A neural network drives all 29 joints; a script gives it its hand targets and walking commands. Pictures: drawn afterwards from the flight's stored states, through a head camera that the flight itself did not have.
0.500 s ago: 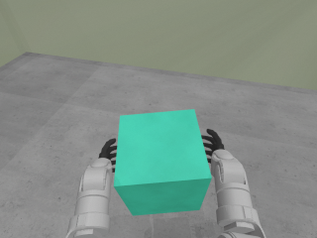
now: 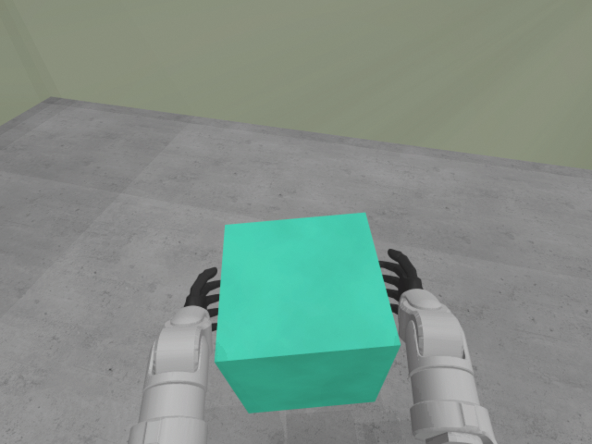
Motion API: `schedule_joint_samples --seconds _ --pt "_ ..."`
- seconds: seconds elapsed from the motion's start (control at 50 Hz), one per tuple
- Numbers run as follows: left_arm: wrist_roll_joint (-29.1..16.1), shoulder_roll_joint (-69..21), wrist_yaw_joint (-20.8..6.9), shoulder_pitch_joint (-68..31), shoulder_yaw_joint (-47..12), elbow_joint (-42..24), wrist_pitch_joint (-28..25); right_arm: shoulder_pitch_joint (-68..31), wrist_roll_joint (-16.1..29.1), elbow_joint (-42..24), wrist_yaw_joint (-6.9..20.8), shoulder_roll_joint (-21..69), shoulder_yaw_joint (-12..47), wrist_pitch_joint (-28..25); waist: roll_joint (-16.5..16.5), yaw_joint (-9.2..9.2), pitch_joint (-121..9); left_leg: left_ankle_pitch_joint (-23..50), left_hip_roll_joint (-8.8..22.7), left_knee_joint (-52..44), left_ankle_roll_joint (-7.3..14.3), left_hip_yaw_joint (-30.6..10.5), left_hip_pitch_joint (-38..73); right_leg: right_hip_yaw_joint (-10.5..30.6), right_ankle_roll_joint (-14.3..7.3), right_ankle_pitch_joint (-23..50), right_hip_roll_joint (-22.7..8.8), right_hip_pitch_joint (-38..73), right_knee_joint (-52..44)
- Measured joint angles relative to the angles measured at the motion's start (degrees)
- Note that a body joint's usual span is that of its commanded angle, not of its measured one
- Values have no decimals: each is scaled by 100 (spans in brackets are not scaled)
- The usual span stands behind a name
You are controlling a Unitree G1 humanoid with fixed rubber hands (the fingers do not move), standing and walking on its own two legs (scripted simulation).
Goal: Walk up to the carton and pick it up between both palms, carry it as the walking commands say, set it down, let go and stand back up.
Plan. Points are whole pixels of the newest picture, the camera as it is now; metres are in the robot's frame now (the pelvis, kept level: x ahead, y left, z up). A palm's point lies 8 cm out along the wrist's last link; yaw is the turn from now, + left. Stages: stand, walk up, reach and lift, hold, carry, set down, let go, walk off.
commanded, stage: hold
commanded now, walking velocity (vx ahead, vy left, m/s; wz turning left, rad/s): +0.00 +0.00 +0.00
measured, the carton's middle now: (304, 318) +0.30 +0.00 -0.02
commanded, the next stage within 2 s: carry in 0.56 s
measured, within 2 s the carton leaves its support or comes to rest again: neither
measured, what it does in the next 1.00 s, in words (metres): lifts its left foot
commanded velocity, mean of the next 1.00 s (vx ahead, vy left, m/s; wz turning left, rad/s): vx -0.12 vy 0.00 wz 0.29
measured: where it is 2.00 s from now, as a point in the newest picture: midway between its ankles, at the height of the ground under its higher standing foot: outside the picture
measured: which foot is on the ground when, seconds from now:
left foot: down 0.00-0.92, up 0.94-1.00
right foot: down 0.00-1.00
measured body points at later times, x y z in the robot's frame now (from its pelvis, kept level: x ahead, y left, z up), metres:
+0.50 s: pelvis -0.01 +0.00 +0.00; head -0.05 +0.00 +0.45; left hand +0.28 +0.15 +0.02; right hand +0.30 -0.15 +0.04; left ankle -0.01 +0.11 -0.75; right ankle +0.02 -0.10 -0.75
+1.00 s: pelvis -0.07 +0.01 -0.03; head -0.06 +0.01 +0.42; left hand +0.19 +0.18 +0.04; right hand +0.23 -0.12 +0.06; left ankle -0.05 +0.10 -0.71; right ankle +0.02 -0.09 -0.75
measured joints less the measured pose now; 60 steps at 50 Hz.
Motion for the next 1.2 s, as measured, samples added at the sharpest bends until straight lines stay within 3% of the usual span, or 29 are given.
schedule_joint_samples --seconds 0.58,0.68,0.8,0.92,1.02,1.06,1.12,1.16,1.2 --pt "-4 39 -27 -172 55 252 -55 -156 -20 137 -54 33 -126 24 67 -26 -147 -69 -32 289 7 -6 -323 -24 10 -56 -14 -293 244" --pt "-150 112 25 -173 -167 -396 165 -52 209 -545 -108 5 23 173 51 -34 -464 -298 -88 955 14 -16 -1310 -80 23 -259 -28 -1240 833" --pt "-540 39 300 12 -332 -1717 651 48 690 -1815 -298 -13 161 696 61 -127 -516 -364 -198 1660 75 -81 -2290 -249 48 -249 -107 -2299 1729" --pt "-792 22 553 492 -610 -2893 1410 576 1063 -2937 -544 -102 487 1390 136 -96 -664 -385 -232 2085 5 -193 -2837 -440 10 -396 -149 -2536 1678" --pt "-948 34 710 813 -836 -3389 1983 1086 1198 -3586 -698 -143 625 1925 -135 -142 -717 -1498 -40 3585 -187 576 -3312 -729 31 -152 -526 -2589 1610" --pt "-958 35 751 1043 -918 -3524 2177 1255 1231 -3686 -716 -145 668 2133 -278 -156 -828 -1318 120 3147 -175 805 -3019 -828 104 -49 -734 -2593 1523" --pt "-976 34 839 1259 -978 -3833 2360 1299 1331 -3842 -731 -138 690 2352 -316 -151 -939 -802 234 1918 -74 796 -2383 -932 248 -171 -989 -2823 1845" --pt "-1007 25 876 1343 -870 -3884 2434 1317 1340 -3682 -737 -135 792 2320 -235 -71 -938 -549 189 1934 78 763 -2507 -814 390 -1254 -933 -3133 2695" --pt "-1031 19 899 1416 -802 -3877 2547 1393 1326 -3547 -745 -134 873 2324 -36 37 -881 -280 268 1708 172 686 -2448 -765 470 -1610 -744 -3318 3762"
